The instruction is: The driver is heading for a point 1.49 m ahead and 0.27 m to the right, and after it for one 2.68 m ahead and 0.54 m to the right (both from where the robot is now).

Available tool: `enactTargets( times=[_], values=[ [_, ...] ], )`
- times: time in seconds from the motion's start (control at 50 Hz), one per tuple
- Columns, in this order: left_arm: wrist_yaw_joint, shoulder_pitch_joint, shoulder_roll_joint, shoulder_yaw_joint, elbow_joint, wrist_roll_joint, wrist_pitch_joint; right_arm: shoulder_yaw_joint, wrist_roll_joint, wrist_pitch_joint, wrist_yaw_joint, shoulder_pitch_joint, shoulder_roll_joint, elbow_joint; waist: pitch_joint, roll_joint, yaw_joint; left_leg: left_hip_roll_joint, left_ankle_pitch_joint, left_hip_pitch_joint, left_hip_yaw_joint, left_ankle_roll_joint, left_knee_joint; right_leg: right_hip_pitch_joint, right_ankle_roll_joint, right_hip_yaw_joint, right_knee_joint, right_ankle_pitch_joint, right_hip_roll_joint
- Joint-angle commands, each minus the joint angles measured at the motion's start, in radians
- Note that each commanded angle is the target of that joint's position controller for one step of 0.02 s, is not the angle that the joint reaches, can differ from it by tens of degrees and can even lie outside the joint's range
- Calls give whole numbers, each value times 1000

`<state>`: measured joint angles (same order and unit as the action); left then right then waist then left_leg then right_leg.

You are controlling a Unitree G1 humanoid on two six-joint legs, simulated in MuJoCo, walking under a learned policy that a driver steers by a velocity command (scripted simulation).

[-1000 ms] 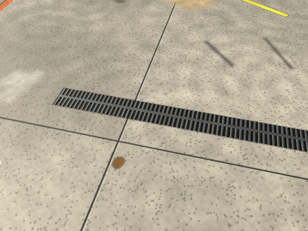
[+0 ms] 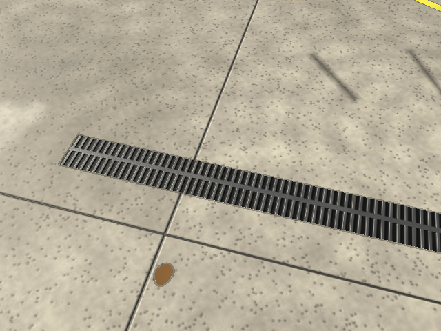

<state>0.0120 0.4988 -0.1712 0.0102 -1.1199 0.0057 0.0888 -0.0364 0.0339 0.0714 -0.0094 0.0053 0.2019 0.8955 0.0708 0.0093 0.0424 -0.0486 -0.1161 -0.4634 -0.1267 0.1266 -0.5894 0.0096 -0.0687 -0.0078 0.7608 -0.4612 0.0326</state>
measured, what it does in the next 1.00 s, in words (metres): walks ahead: right foot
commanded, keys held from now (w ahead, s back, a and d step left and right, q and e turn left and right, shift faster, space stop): w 1.00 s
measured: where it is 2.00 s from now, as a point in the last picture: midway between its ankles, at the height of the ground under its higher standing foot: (253, 144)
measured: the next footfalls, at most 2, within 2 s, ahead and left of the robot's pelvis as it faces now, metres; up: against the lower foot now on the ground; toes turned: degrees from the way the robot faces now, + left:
right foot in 0.50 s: +0.46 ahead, -0.10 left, +0.00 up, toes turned -4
left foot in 1.04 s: +0.76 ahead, +0.09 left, +0.00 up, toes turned +5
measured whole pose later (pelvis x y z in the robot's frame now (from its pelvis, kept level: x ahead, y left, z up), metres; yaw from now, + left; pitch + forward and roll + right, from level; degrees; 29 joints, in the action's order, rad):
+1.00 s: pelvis +0.57 -0.01 +0.02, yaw +1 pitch +1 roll -2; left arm 0.01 0.47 -0.17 0.03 -1.08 0.02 0.10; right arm -0.03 0.02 0.05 -0.03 0.01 0.18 0.87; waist 0.05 -0.02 0.07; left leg 0.05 -0.08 -0.54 -0.08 0.07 -0.58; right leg 0.12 -0.06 0.08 0.19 -0.33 0.07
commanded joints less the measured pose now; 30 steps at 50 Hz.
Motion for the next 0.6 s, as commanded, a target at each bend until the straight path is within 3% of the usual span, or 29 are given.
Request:
enactTargets(
  times=[0.02, 0.04, 0.06, 0.1, 0.14, 0.2, 0.3, 0.38, 0.44, 0.48, 0.5, 0.52, 0.54, 0.56, 0.58, 0.6],
  values=[
    [-5, 14, -127, 33, 90, 7, 2, -65, -25, -14, 0, 333, 213, 72, -189, -91, -106, 427, -411, 625, 774, 207, 361, -642, -36, -63, 649, 54, -27],
    [-11, -75, -126, 34, 115, 16, 6, -45, -30, -5, -4, 251, 137, 54, -76, -36, -93, 386, -364, 470, 633, 181, 396, -641, -39, -53, 592, 139, -67],
    [-15, -102, -107, 35, 119, 17, 5, -34, -22, 6, -4, 222, 99, 58, -18, -8, -59, 337, -242, 362, 530, 149, 423, -598, -38, -52, 531, 174, -99],
    [-27, -80, -74, 34, 114, 34, -18, -15, -17, 24, 4, 247, 54, 87, -12, -23, -7, 272, -67, 257, 388, 109, 442, -503, -18, -49, 443, 184, -127],
    [-34, -98, -61, 35, 126, 35, -35, -15, -19, 39, 8, 307, 69, 112, -10, -37, 4, 253, 55, 250, 320, 109, 453, -513, -2, -23, 390, 198, -132],
    [-41, -243, -76, 38, 182, 35, -48, -16, -22, 41, 10, 368, 96, 125, 28, -43, -13, 229, 94, 280, 256, 103, 491, -626, 25, 15, 276, 302, -152],
    [-47, -465, -58, 25, 260, 18, -43, -5, -25, 40, 11, 466, 88, 143, 39, -56, -73, 191, 297, 365, 176, 57, 477, -633, 42, 79, -20, 469, -117],
    [-44, -565, -68, 22, 299, 15, -37, -3, -16, 34, 22, 537, 97, 167, 39, -69, -106, 226, 418, 519, 172, 59, 432, -641, 17, 101, -142, 462, -82],
    [-37, -535, -90, 31, 305, 15, -25, -7, -7, 30, 32, 515, 116, 170, 17, -81, -67, 256, 660, 599, 157, 53, 328, -558, -28, 110, -205, 351, -42],
    [-22, -335, -125, 52, 244, 18, -14, -13, -5, 26, 33, 490, 136, 169, -86, -90, 19, 241, 852, 598, 134, 29, 99, -324, -69, 127, -267, 304, 19],
    [-12, -163, -159, 69, 191, 32, -4, -10, -14, 25, 31, 471, 132, 160, -174, -71, 93, 210, 720, 474, 109, 12, -103, -83, -101, 83, -308, 352, -24],
    [1, -5, -259, 95, 167, 60, 0, 7, -40, 28, 22, 493, 68, 119, -314, 59, 120, 130, 314, 197, 60, -19, -436, 216, -177, -231, -314, 267, -288],
    [-12, -6, -285, 108, 160, 40, -16, -1, -60, 27, 15, 580, 51, 128, -420, 216, 71, -46, -396, -65, 93, -42, -749, 359, -304, -672, -444, 273, -474],
    [-20, -118, -237, 98, 176, 12, -24, -20, -33, 20, 20, 492, 121, 116, -279, 56, 36, 30, -327, -157, 187, -26, -786, 239, -268, -571, -473, 210, -419],
    [-23, -206, -175, 80, 190, 6, -18, -18, -25, 25, 16, 408, 103, 89, -147, 22, 16, 67, -247, -173, 186, -26, -743, 87, -240, -436, -510, 232, -384],
    [-24, -245, -126, 67, 187, 12, -11, -17, -24, 25, 13, 379, 79, 84, -69, -8, -18, 103, -201, -139, 180, -27, -675, -35, -200, -338, -551, 305, -336]
  ],
)
Velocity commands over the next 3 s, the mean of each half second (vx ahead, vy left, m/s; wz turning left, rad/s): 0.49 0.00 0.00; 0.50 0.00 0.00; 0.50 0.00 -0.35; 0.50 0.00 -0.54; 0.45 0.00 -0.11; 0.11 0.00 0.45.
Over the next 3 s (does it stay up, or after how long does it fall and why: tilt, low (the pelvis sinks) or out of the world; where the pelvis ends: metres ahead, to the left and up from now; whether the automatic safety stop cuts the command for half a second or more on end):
stays up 1.38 -0.24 0.02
